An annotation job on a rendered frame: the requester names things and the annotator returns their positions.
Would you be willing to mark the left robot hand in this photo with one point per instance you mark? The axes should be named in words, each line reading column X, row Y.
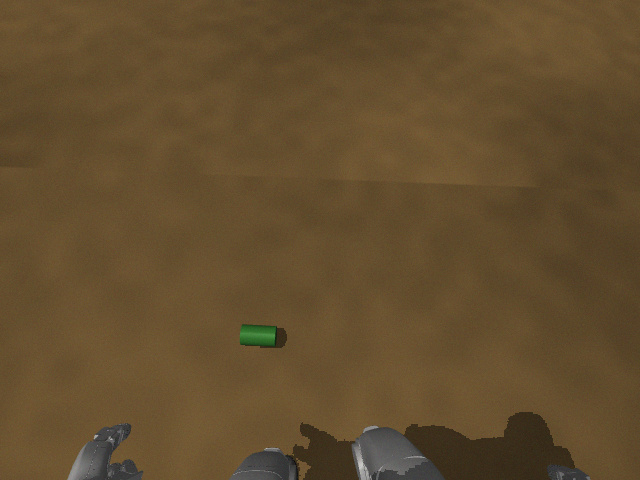
column 94, row 458

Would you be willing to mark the can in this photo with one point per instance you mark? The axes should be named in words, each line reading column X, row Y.
column 258, row 335

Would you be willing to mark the right robot hand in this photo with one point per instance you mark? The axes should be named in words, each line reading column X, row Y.
column 558, row 472

